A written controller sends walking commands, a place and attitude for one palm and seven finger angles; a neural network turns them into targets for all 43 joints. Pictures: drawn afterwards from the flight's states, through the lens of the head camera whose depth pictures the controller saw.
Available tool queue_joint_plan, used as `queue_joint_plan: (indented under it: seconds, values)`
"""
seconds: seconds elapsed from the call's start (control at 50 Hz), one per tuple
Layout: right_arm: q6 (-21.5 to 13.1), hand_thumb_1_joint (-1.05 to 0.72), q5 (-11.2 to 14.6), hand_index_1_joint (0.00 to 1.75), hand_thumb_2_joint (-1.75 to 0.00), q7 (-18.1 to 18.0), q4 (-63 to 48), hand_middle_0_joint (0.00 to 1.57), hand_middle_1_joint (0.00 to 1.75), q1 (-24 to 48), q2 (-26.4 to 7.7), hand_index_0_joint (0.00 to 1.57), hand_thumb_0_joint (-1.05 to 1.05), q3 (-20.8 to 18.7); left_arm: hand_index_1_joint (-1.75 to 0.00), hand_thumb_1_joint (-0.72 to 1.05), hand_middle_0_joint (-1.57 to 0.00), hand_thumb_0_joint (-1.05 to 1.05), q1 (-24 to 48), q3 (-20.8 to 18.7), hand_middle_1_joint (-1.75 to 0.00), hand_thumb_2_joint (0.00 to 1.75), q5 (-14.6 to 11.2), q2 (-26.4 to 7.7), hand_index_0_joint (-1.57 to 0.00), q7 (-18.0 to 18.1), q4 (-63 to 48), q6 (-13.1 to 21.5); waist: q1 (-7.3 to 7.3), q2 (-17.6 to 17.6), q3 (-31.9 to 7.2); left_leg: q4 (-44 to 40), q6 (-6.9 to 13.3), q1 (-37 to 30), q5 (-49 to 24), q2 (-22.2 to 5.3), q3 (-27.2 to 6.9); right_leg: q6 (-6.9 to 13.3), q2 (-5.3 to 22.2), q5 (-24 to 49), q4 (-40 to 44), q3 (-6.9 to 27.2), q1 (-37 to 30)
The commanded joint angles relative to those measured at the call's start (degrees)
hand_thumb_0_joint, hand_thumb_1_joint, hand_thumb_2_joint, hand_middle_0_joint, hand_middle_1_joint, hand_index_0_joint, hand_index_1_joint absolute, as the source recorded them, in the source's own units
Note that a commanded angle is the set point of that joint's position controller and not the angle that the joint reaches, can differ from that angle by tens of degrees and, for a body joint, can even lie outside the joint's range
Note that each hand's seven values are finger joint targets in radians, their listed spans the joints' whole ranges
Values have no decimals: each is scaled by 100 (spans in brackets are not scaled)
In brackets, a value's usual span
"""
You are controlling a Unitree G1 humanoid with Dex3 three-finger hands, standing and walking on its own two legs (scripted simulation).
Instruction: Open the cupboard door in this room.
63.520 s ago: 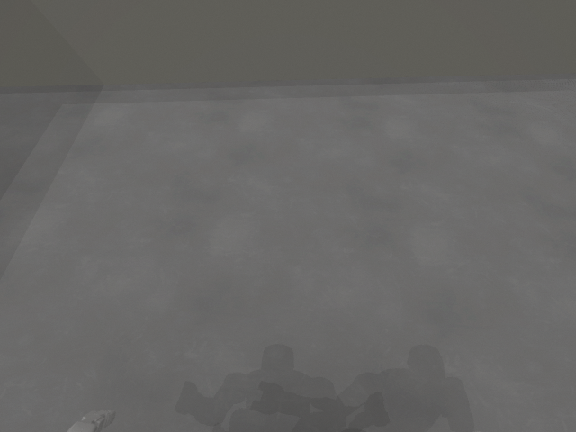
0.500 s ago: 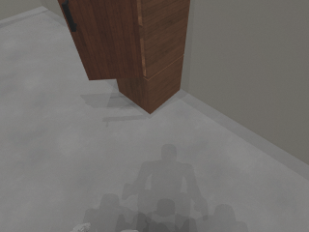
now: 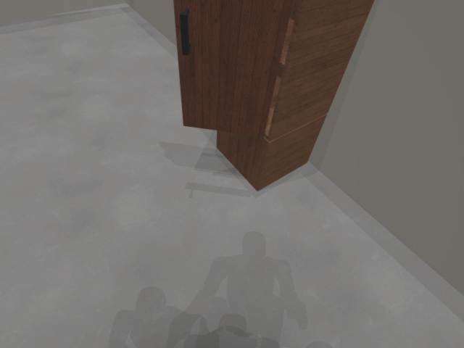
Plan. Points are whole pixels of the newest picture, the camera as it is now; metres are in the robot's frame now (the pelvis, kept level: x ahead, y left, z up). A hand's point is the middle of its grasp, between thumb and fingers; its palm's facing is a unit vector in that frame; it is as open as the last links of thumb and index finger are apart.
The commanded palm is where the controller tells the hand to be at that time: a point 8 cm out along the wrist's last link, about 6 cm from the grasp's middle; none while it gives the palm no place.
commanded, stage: take the last steps up to it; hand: left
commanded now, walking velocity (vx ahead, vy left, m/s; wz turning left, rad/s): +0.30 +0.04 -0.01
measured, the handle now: (186, 31) +0.98 +0.24 +0.06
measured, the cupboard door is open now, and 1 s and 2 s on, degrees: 47 47 47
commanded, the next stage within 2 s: come to a stop and stand still in 0.96 s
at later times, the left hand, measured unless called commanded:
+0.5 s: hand (174, 282) +0.27 +0.14 -0.16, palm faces +0.07 -0.98 -0.17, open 7.3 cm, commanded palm none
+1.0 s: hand (148, 257) +0.32 +0.22 -0.17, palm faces +0.07 -0.99 -0.15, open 7.4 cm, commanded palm none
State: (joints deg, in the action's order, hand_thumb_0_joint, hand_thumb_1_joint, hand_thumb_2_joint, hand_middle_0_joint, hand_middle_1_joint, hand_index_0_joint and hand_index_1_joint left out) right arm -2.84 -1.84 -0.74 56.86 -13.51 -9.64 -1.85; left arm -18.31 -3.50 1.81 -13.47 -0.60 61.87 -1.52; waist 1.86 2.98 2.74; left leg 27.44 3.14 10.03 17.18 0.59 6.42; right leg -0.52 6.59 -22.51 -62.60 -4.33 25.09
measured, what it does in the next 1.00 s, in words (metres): walks ahead: right foot, then left foot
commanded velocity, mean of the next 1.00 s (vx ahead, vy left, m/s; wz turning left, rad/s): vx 0.26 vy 0.04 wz -0.01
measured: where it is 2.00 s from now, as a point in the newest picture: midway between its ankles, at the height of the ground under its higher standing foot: (218, 312)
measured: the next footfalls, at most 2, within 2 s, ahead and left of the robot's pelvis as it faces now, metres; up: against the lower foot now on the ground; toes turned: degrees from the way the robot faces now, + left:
right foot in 0.36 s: +0.25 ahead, -0.11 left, +0.00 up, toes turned -7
left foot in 0.78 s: +0.45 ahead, +0.15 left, +0.00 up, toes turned +6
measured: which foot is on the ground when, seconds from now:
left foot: down 0.00-0.36, up 0.38-0.76, down 0.78-1.00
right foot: up 0.00-0.34, down 0.36-0.80, up 0.82-1.00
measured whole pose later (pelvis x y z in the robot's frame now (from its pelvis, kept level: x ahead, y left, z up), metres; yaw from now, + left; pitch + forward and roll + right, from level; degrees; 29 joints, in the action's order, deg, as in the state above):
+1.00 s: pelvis +0.33 +0.05 +0.00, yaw +0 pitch +0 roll +0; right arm -4.1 -1.7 -1.9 59.0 -12.4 -9.2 -2.3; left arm -16.7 -2.6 1.7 -9.2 -0.3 61.8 0.4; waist 1.8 1.6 3.0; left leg 24.5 3.2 11.8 12.5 -0.7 9.9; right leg 0.4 5.4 -19.7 -57.7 -3.9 26.9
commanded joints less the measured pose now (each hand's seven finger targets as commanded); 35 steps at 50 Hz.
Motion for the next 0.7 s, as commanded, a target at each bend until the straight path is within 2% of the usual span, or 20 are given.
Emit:
queue_joint_plan:
  seconds: [0.0, 0.06, 0.08, 0.14, 0.22, 0.26, 0.28, 0.3, 0.32, 0.34, 0.36, 0.38, 0.4, 0.42, 0.44, 0.48, 0.52, 0.62, 0.66, 0.68]
  values:
    - [-111, -90, 82, 30, -90, -82, 184, 20, 30, -927, -732, 20, 0, -96, -30, 90, -20, 0, 466, 18, -30, 90, -30, -60, -20, -49, -538, 254, -228, -807, 82, -1605, 665, -910, -2156, -1461, -1128, -59, 67, 699, 18, 161, 1169]
    - [-133, -90, 97, 30, -90, -89, 367, 20, 30, -1192, -641, 20, 0, -68, -30, 90, -20, 0, 734, 45, -30, 90, -41, -24, -20, -44, -626, 248, -255, -769, 187, -1608, 658, -988, -2710, -1413, -960, -71, 10, 950, 554, 83, 1168]
    - [-130, -90, 90, 30, -90, -89, 416, 20, 30, -1215, -628, 20, 0, -72, -30, 90, -20, 0, 852, 49, -30, 90, -48, 29, -20, -43, -677, 239, -237, -737, 258, -1627, 692, -955, -2678, -1451, -909, -68, 19, 1029, 795, 84, 1155]
    - [-122, -90, 66, 30, -90, -91, 591, 20, 30, -1438, -553, 20, 0, -67, -30, 90, -20, 0, 1351, 65, -30, 90, -60, 127, -20, -53, -868, 241, -360, -741, 518, -1666, 700, -800, -2433, -1472, -845, -13, -28, 1163, 1482, 1, 969]
    - [-117, -90, 24, 30, -90, -115, 795, 20, 30, -1640, -531, 20, 0, -52, -30, 90, -20, 0, 1710, 58, -30, 90, -65, 162, -20, -64, -1041, 266, -419, -757, 661, -1507, 672, -744, -2621, -1504, -875, 123, -212, 1023, 2112, -116, 494]
    - [-107, -90, 18, 30, -90, -122, 880, 20, 30, -1650, -553, 20, 0, -55, -30, 90, -20, 0, 1487, 22, -30, 90, -60, 93, -20, -51, -1043, 306, -274, -624, 555, -1056, 632, -640, -3134, -1484, -856, 232, -400, 807, 2446, -221, -177]
    - [-100, -90, 33, 30, -90, -130, 902, 20, 30, -1590, -581, 20, 0, -54, -30, 90, -20, 0, 998, -17, -30, 90, -59, 65, -20, -43, -905, 339, -39, -579, 287, -499, 527, -621, -3635, -1333, -717, 303, -563, 934, 2768, -331, -841]
    - [-106, -90, 80, 30, -90, -124, 895, 20, 30, -1513, -588, 20, 0, -60, -30, 90, -20, 0, 256, -76, -30, 90, -51, -87, -20, -19, -668, 396, 287, -479, -79, 434, 327, -198, -3747, -1075, -556, 413, -557, 1249, 3140, -242, -2007]
    - [-135, -90, 156, 30, -90, -85, 788, 20, 30, -1475, -450, 20, 0, -68, -30, 90, -20, 0, -671, -201, -30, 90, -29, -511, -20, 45, -414, 469, 619, 144, -688, 1839, 59, 961, -2723, -633, -238, 820, 417, 1388, 3332, 930, -3587]
    - [-167, -90, 203, 30, -90, -93, 612, 20, 30, -1559, -294, 20, 0, -70, -30, 90, -20, 0, -1307, -304, -30, 90, -65, -949, -20, 94, -213, 469, 650, 1066, -1259, 3747, -207, 2120, 1282, 168, 34, 1575, 1984, 2267, 4123, 3070, -4450]
    - [-93, -90, 193, 30, -90, -84, 531, 20, 30, -1250, -442, 20, 0, -117, -30, 90, -20, 0, -1021, -303, -30, 90, -137, -884, -20, 132, -297, 459, 565, 610, -996, 4625, -156, 2294, 1589, -110, -619, 1744, 2225, 1395, 4629, 3451, -3644]
    - [-62, -90, 137, 30, -90, -39, 436, 20, 30, -821, -307, 20, 0, -145, -30, 90, -20, 0, -441, -239, -30, 90, -124, -653, -20, 163, -449, 446, 433, 261, -272, 4792, -147, 2594, 1053, -399, -803, 1594, 2004, 593, 4911, 3030, -2691]
    - [-12, -90, 90, 30, -90, -12, 391, 20, 30, -697, -187, 20, 0, -129, -30, 90, -20, 0, -5, -168, -30, 90, -124, -348, -20, 175, -543, 460, 175, 96, 152, 4560, -171, 2536, 561, -643, -899, 1361, 1734, 349, 5059, 2354, -1892]
    - [53, -90, 50, 30, -90, 18, 431, 20, 30, -758, -53, 20, 0, -111, -30, 90, -20, 0, 191, -89, -30, 90, -105, -104, -20, 173, -574, 499, 1, 129, 257, 4234, -242, 2249, 257, -726, -836, 1153, 1447, 499, 5206, 1761, -1357]
    - [116, -90, 22, 30, -90, 37, 484, 20, 30, -919, 35, 20, 0, -99, -30, 90, -20, 0, 246, -44, -30, 90, -86, 63, -20, 172, -559, 540, -138, 326, 249, 3911, -307, 2014, 115, -772, -738, 1048, 1281, 685, 5316, 1344, -1059]
    - [184, -90, 12, 30, -90, 79, 568, 20, 30, -1177, 157, 20, 0, -112, -30, 90, -20, 0, 298, -59, -30, 90, -60, 48, -20, 162, -499, 592, -343, 262, 54, 3160, -412, 1642, -11, -756, -502, 964, 1038, 875, 5369, 755, -850]
    - [206, -90, -5, 30, -90, 133, 447, 20, 30, -969, 238, 20, 0, -127, -30, 90, -20, 0, 218, -117, -30, 90, -44, 64, -20, 125, -499, 625, -298, 191, 110, 2462, -481, 1575, -269, -707, -300, 955, 908, 929, 5431, 547, -826]
    - [82, -90, 11, 30, -90, 225, 43, 20, 30, -34, 9, 20, 0, -138, -30, 90, -20, 0, -32, -134, -30, 90, -47, -307, -20, 57, -264, 615, -43, 305, 175, 1199, -491, 1611, -371, -548, -135, 980, 1007, 785, 5263, 642, -1427]
    - [39, -90, 16, 30, -90, 226, -43, 20, 30, 184, -104, 20, 0, -152, -30, 90, -20, 0, -99, -127, -30, 90, -29, -355, -20, 56, -174, 586, -46, 458, 234, 835, -469, 1412, -334, -499, -103, 931, 1076, 825, 5084, 668, -1509]
    - [17, -90, 14, 30, -90, 219, -48, 20, 30, 192, -159, 20, 0, -148, -30, 90, -20, 0, -97, -122, -30, 90, -37, -364, -20, 60, -147, 570, -87, 395, 260, 608, -457, 1188, -391, -413, -32, 883, 1029, 984, 4951, 603, -1490]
